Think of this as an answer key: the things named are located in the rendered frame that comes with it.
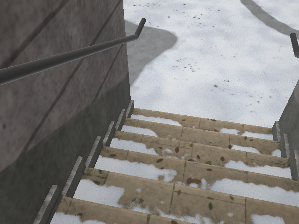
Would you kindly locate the stairs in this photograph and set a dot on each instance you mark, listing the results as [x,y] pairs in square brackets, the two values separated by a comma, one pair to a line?
[166,168]

